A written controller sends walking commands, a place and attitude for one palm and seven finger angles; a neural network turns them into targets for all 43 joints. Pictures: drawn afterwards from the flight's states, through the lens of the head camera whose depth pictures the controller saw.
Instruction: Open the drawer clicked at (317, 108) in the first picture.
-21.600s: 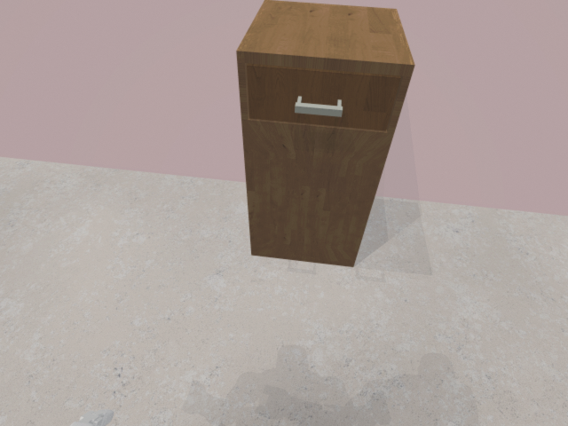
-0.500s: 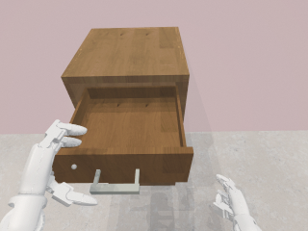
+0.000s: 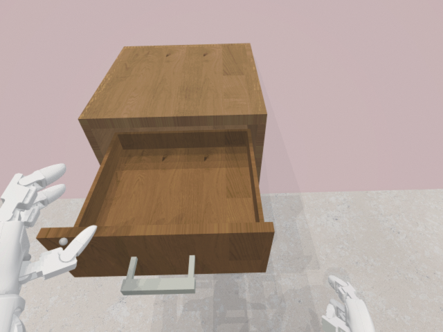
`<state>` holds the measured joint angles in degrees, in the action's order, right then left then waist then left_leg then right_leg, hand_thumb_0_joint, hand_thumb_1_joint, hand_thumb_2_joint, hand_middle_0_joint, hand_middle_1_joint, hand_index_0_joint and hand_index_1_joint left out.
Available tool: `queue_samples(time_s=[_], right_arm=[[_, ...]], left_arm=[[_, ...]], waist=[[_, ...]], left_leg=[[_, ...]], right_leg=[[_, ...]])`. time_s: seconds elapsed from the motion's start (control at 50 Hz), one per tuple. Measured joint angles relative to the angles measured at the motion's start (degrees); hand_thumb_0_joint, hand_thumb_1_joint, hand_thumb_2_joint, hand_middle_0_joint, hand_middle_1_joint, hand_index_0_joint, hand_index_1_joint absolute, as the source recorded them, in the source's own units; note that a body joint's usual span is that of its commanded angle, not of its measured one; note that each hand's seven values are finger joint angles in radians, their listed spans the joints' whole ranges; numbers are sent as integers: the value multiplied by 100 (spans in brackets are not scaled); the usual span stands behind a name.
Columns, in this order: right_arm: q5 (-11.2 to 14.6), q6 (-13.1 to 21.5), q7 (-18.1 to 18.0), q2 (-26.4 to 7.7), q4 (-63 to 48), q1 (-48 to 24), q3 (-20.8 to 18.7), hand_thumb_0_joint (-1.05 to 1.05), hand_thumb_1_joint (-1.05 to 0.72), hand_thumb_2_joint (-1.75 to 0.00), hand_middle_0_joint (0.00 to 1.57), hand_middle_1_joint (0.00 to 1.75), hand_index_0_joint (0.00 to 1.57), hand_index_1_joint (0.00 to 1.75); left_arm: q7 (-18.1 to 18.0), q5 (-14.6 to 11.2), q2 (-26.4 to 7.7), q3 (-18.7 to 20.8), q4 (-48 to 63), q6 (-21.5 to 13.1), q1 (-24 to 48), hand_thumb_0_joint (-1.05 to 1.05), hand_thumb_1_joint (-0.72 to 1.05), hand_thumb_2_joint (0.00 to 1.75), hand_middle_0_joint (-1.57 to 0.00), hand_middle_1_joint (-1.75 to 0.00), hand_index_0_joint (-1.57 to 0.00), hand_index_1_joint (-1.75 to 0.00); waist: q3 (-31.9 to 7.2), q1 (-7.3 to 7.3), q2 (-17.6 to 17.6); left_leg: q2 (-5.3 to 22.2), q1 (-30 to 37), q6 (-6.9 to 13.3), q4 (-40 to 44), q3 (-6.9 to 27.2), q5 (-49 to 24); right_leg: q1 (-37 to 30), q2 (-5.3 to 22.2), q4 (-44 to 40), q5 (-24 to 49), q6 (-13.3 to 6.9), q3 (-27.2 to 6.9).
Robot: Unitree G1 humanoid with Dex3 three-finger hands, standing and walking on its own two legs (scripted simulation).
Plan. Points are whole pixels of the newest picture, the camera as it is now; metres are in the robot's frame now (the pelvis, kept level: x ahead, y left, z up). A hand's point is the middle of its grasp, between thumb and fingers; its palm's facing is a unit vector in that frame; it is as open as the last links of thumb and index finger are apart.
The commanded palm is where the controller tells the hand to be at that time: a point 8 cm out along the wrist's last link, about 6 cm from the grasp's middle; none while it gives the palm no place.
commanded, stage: draw the hand back to the body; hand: left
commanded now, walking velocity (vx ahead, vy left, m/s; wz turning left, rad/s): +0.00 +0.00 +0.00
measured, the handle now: (160, 274) +0.22 +0.14 +0.00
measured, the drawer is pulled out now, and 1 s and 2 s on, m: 0.30 0.30 0.30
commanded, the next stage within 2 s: step back with the hand held close in 0.36 s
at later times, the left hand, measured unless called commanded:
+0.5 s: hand (58, 250) +0.17 +0.23 +0.17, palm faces +0.40 -0.83 -0.39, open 7.4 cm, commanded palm +0.12 +0.27 +0.19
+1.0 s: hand (12, 288) +0.12 +0.25 +0.17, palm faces +0.34 -0.79 -0.51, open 7.4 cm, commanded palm +0.06 +0.30 +0.19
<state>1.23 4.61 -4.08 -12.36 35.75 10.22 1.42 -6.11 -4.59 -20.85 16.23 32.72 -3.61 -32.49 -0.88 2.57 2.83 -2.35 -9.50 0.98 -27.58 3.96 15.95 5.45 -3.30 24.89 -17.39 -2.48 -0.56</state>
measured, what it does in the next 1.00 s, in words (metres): shifts its weight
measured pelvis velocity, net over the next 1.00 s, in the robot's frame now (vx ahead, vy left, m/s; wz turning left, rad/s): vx -0.07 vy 0.01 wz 0.01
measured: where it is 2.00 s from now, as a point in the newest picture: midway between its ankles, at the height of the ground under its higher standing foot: outside the picture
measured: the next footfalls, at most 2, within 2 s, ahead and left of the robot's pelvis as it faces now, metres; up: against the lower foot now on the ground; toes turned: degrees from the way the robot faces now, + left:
right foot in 1.60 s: -0.22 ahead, -0.12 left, +0.00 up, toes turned +0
left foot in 1.94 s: -0.24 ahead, +0.07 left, +0.00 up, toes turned +5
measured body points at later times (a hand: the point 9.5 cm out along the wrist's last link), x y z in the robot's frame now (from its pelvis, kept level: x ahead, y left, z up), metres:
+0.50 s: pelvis -0.01 -0.01 +0.00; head -0.03 -0.04 +0.45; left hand +0.14 +0.27 +0.19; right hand +0.19 -0.22 -0.08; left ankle -0.01 +0.11 -0.74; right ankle -0.04 -0.09 -0.74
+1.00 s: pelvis -0.07 +0.01 -0.01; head -0.05 +0.02 +0.44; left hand +0.10 +0.30 +0.20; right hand +0.12 -0.22 -0.08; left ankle -0.01 +0.11 -0.74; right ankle -0.04 -0.09 -0.74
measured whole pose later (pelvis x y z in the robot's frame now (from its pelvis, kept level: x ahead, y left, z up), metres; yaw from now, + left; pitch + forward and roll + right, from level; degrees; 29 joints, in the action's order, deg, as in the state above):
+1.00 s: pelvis -0.07 +0.01 -0.01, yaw +1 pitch +2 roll -1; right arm 1.5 0.8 -4.1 -11.9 31.3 9.7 -0.5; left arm -7.1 -3.5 -25.5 23.6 37.7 -9.6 -37.5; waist 0.1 0.1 -0.6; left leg -3.6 -21.4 1.9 -30.5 3.9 10.7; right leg 18.4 -1.9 30.7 -14.0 -1.0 0.2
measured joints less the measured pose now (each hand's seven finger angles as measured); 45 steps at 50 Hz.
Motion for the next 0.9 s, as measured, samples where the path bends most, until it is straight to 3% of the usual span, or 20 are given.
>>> queue_samples(time_s=[0.14,0.34,0.5,0.6,0.76,0.9], right_arm=[[29,-54,-25,30,-33,-130,-13,1,-91,-90,20,30,20,30],[20,6,-27,25,-55,-110,32,1,-90,-90,20,30,20,30],[35,-47,-9,42,-54,-55,20,1,-90,-90,20,30,20,30],[30,-195,70,-41,-127,-58,-22,1,-90,-90,21,30,20,30],[73,-506,46,-154,-265,-124,-264,1,-91,-90,20,30,20,30],[76,-521,-33,-49,-369,-43,-277,1,-91,-90,20,30,20,30]], left_arm=[[-16,-48,57,121,-240,-18,110,1,56,76,-24,-52,-24,-52],[-33,-45,120,-29,-207,-3,100,2,83,87,-22,-35,-22,-35],[-2,-61,65,106,-291,-81,159,2,88,90,-22,-31,-21,-31],[24,5,-125,514,-249,-446,230,2,89,90,-22,-30,-21,-31],[91,66,-97,281,13,-428,-406,2,89,90,-21,-30,-21,-30],[-33,53,-469,571,403,-482,-607,2,89,90,-22,-30,-22,-30]], waist=[[-11,41,17],[-11,71,34],[-5,35,66],[41,-108,62],[124,-333,-46],[127,-319,-275]], left_leg=[[7,-6,-27,1,44,-30],[25,-2,-65,-21,96,-46],[57,-48,-89,-48,114,-57],[96,-392,-88,-182,197,-88],[-1,-734,-1,-134,67,-280],[-74,-1010,61,-202,50,-426]], right_leg=[[6,-9,23,3,-27,48],[-10,-30,42,10,-65,104],[24,-64,46,29,-90,125],[253,-114,-37,155,-93,211],[710,3,129,247,28,109],[1028,79,307,326,108,114]])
